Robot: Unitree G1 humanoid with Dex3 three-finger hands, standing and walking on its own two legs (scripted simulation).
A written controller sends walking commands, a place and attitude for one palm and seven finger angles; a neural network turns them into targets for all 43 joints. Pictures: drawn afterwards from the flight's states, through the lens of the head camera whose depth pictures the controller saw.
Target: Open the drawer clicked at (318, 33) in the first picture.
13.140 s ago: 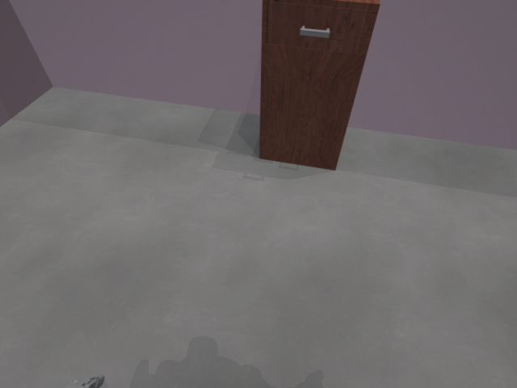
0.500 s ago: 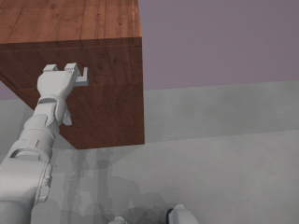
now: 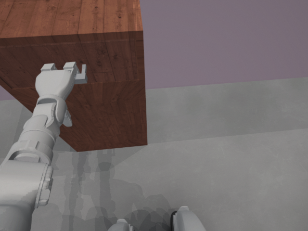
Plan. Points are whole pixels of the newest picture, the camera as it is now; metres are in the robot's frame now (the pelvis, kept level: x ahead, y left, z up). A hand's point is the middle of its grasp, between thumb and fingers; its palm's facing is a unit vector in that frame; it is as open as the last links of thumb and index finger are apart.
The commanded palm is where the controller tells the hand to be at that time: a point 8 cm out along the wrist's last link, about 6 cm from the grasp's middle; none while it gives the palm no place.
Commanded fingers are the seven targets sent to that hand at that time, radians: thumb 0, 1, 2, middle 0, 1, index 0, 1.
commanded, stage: lower the fingers behind the handle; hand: left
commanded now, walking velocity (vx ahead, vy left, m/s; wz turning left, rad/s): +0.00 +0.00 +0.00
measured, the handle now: (65, 74) +0.54 +0.23 +0.03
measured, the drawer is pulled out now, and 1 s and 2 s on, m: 0.00 0.00 0.11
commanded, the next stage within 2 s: close the thumb around the handle in 0.10 s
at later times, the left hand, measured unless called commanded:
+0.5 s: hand (65, 94) +0.49 +0.23 +0.01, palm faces -0.06 -0.02 -1.00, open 11.2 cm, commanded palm +0.47 +0.22 +0.06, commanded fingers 0.00 0.40 0.68 -0.36 -1.30 -0.36 -1.30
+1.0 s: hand (65, 95) +0.48 +0.23 +0.01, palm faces -0.05 -0.02 -1.00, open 5.6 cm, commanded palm +0.46 +0.23 +0.06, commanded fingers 0.00 0.90 0.90 -0.40 -1.35 -0.40 -1.35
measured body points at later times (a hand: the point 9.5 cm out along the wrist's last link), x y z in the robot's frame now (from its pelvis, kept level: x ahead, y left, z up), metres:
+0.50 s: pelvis +0.00 +0.00 +0.00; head +0.12 -0.01 +0.43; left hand +0.48 +0.23 +0.07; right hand +0.02 -0.28 -0.13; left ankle -0.03 +0.11 -0.69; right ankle +0.04 -0.14 -0.69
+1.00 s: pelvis +0.01 +0.00 +0.00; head +0.12 -0.01 +0.44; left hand +0.48 +0.23 +0.07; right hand +0.04 -0.28 -0.13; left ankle -0.03 +0.11 -0.69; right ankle +0.04 -0.14 -0.69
